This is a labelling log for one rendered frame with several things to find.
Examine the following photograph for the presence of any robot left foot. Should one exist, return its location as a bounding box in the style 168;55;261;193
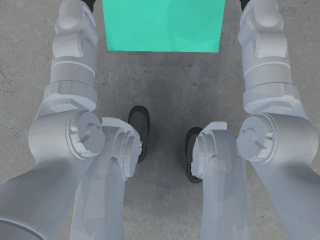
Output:
128;105;150;164

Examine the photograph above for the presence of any left robot upper arm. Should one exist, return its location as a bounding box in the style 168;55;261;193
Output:
0;108;105;240

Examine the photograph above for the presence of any right robot upper arm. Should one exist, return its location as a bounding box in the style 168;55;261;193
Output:
236;112;320;240

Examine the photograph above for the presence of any right robot hand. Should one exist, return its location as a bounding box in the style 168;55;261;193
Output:
240;0;250;12

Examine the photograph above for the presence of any carton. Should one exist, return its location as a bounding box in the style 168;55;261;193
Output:
102;0;226;53

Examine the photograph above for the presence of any right robot forearm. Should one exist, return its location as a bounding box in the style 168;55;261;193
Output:
237;0;319;144

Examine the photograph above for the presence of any right robot thigh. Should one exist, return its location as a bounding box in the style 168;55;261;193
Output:
193;129;252;240

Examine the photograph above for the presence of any left robot hand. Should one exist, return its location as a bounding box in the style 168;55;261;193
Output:
81;0;96;13

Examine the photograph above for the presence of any left robot forearm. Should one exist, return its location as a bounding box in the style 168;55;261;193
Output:
28;0;99;140

